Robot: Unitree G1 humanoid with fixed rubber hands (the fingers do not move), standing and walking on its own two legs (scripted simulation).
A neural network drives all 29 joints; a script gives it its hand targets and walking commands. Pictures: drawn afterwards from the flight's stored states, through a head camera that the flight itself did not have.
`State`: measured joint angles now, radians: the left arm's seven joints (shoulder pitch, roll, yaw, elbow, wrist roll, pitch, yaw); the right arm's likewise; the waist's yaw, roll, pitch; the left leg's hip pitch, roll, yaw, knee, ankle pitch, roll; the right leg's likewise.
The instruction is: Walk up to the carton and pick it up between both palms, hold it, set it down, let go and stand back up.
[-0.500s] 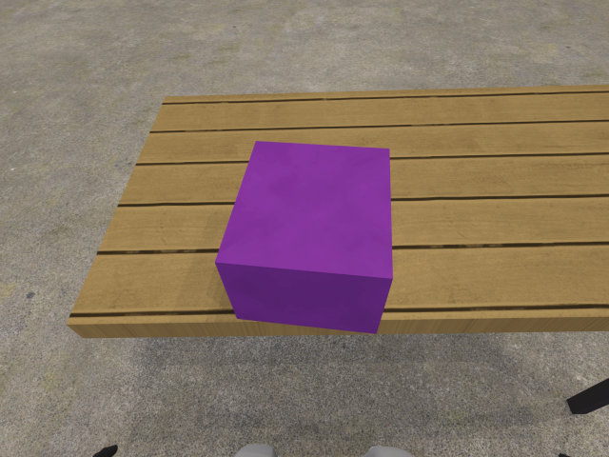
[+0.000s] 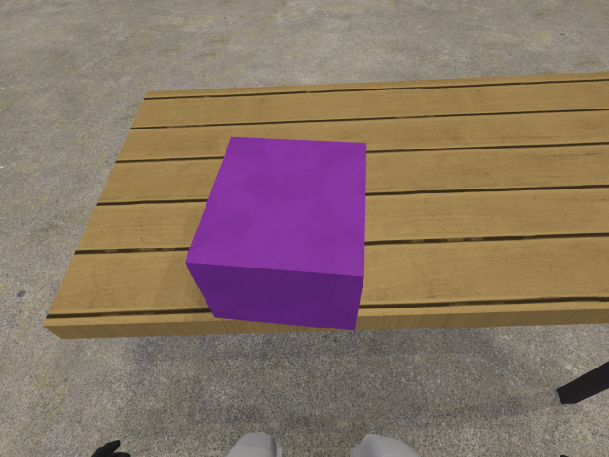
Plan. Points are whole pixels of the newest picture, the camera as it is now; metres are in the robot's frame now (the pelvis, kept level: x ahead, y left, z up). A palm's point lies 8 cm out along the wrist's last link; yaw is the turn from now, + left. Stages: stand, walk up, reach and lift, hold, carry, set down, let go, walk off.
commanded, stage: walk up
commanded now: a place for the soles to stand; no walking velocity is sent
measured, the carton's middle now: (290, 230) +0.41 +0.05 +0.06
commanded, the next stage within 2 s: none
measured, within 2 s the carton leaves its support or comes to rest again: neither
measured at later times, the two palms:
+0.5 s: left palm out of the picture +0.10 +0.32 -0.10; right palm out of the picture +0.09 -0.32 -0.09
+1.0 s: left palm out of the picture +0.10 +0.33 -0.09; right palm out of the picture +0.09 -0.32 -0.10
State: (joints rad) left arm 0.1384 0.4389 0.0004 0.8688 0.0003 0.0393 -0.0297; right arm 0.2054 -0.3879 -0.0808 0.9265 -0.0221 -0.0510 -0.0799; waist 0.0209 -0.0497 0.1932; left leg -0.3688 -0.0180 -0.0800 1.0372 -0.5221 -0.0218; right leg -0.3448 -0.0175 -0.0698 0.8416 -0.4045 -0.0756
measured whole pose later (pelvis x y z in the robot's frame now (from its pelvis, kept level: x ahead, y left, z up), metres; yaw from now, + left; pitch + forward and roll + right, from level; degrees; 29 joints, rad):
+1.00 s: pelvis +0.01 +0.01 +0.01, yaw +1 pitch -5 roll +2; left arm 0.13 0.43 0.00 0.89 0.00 0.02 -0.03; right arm 0.20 -0.39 -0.08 0.95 -0.02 -0.05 -0.07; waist 0.02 -0.04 0.16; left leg -0.33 -0.02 -0.07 0.92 -0.53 -0.03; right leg -0.30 -0.03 -0.07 0.80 -0.41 -0.06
